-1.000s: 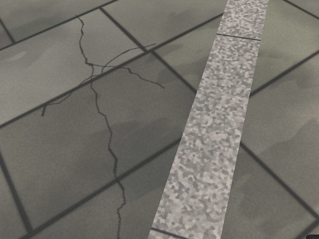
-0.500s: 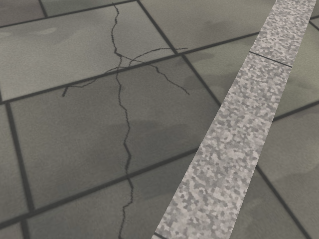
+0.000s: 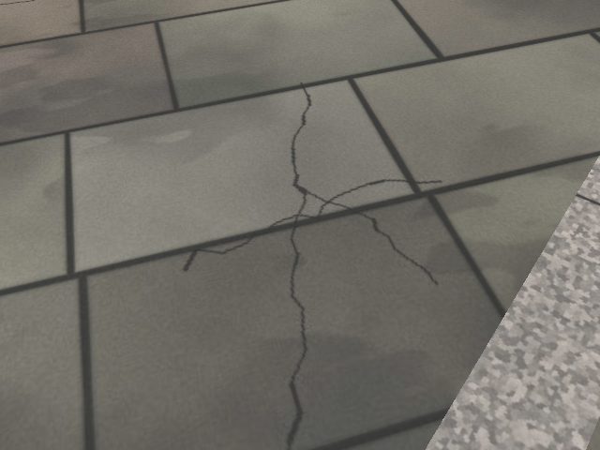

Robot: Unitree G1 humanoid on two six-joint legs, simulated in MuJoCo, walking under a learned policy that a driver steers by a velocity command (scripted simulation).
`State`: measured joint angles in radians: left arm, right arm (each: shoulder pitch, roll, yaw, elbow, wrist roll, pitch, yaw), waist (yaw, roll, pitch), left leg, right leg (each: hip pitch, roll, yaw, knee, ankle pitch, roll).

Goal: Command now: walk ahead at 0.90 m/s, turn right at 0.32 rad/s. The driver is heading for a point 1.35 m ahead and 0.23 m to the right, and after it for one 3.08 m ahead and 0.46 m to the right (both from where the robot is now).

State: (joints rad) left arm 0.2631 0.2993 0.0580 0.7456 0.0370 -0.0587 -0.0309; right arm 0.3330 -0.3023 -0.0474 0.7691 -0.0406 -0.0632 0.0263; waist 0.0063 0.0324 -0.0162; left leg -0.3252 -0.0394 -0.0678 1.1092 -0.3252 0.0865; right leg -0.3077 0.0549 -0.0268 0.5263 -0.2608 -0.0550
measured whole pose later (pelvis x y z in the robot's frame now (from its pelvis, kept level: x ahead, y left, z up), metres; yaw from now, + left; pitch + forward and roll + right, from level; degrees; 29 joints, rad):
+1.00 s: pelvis +0.83 -0.21 +0.00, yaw -13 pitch +0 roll -2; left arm 0.43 0.30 0.05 0.90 0.02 -0.11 -0.01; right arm 0.19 -0.31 -0.05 0.81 -0.02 -0.01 0.05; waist 0.03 0.04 0.02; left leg -0.73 0.11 0.02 1.15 -0.09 0.08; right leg 0.01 0.03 -0.21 0.30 -0.29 -0.04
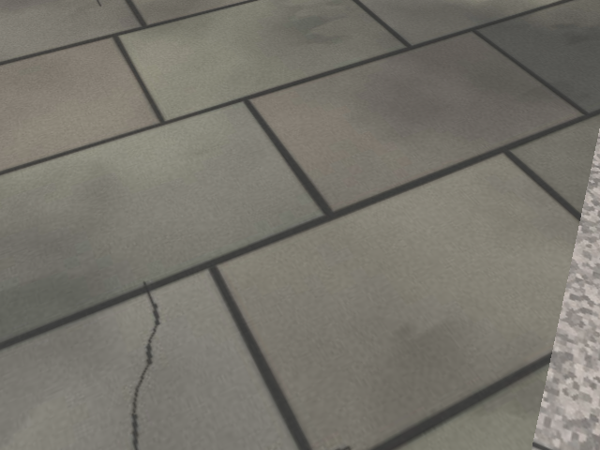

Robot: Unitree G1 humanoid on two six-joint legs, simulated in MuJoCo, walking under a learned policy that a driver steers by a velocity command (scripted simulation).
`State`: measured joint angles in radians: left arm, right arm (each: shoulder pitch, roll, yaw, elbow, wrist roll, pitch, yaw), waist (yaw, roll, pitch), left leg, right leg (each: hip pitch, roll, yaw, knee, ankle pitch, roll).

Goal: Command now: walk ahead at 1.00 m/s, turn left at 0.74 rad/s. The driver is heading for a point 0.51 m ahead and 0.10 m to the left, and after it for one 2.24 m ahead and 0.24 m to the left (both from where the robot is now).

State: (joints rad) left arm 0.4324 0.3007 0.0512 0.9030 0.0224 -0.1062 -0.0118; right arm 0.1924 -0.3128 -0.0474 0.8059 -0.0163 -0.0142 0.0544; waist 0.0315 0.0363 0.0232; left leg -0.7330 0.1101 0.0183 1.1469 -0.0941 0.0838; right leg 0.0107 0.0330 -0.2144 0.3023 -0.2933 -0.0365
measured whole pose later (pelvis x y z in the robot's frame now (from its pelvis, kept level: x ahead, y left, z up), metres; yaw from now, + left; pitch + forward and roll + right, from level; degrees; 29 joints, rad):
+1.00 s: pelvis +0.68 +0.11 +0.00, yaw +0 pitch +2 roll +2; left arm 0.23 0.33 0.08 0.63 -0.03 0.05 0.05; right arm 0.06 -0.28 -0.04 0.66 -0.01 -0.02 -0.05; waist 0.05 0.01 0.06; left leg -0.59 -0.06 -0.25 0.79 -0.22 -0.09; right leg -0.35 0.23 0.31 0.45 -0.08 -0.08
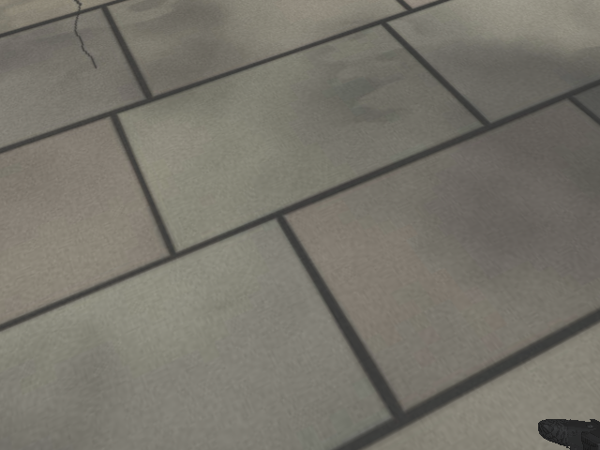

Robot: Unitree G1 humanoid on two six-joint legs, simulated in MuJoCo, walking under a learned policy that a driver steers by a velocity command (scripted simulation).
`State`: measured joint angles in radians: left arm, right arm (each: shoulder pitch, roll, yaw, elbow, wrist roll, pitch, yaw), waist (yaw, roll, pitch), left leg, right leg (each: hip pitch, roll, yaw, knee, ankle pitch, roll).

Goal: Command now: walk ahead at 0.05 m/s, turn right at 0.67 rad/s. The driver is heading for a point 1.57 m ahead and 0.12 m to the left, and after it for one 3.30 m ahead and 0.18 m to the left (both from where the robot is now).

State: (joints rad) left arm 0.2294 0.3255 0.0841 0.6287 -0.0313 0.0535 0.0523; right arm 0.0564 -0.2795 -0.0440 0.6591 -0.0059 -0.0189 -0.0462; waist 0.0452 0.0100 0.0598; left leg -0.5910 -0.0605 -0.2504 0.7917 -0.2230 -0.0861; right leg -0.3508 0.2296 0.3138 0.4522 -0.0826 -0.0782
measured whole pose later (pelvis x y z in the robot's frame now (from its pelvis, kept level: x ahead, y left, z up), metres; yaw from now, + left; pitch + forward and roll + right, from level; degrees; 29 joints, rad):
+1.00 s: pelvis +0.07 +0.10 -0.01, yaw +8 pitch +2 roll -2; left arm 0.11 0.31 0.08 0.69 0.00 0.01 0.04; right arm 0.24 -0.32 -0.08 0.61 0.00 0.01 0.01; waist -0.02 -0.04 0.06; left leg -0.39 -0.04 -0.01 0.64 -0.29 0.06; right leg -0.48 -0.01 0.05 1.16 -0.54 0.05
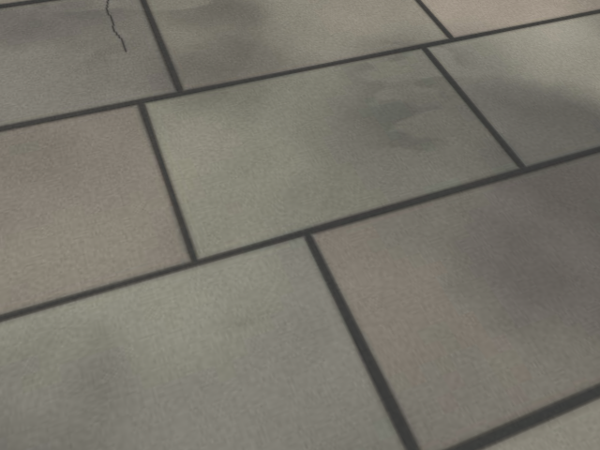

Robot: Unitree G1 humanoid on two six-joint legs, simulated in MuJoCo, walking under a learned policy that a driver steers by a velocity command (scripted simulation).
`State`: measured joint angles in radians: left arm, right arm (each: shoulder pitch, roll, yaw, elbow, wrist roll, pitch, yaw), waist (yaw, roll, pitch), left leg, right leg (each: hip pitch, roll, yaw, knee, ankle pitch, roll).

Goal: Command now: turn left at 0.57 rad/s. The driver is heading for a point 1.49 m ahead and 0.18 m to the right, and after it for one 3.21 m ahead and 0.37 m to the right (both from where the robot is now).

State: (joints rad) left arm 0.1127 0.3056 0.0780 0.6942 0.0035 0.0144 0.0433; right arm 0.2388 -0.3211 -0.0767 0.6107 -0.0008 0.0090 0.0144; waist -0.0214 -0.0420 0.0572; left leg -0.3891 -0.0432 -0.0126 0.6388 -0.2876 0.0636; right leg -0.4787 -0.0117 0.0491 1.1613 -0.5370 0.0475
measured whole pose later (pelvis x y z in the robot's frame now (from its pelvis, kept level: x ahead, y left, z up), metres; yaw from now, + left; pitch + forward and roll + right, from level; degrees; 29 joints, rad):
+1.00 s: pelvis +0.09 +0.01 +0.03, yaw -19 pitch +2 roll -2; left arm 0.21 0.31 0.07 0.67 -0.01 -0.04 0.01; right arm 0.38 -0.27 -0.06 0.72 0.01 -0.07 -0.01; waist -0.06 -0.02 -0.05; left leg -0.16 -0.02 -0.08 0.33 -0.21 0.05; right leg -0.54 -0.02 0.03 1.03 -0.24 0.02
